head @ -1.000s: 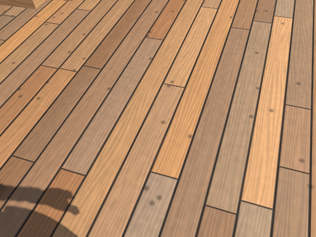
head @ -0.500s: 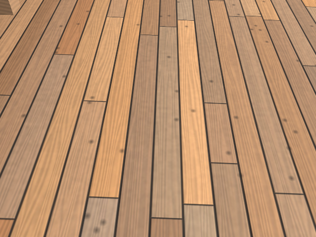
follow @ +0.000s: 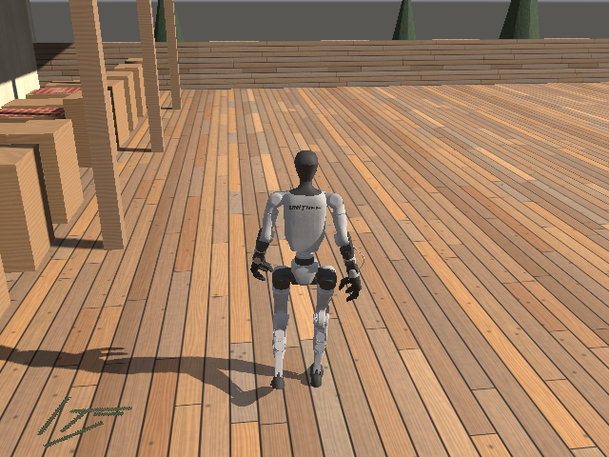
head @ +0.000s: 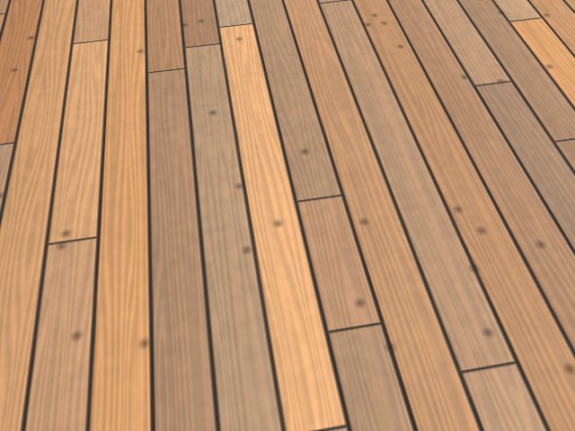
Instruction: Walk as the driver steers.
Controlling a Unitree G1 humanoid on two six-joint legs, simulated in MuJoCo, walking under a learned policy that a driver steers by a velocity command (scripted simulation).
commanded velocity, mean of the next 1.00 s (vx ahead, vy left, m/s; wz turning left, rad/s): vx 0.50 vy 0.00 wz -0.02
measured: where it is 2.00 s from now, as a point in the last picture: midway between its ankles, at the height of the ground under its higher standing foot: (258, 205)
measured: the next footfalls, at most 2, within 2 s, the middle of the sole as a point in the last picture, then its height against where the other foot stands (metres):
left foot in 0.42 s outside the picture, level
right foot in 0.94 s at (326, 329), level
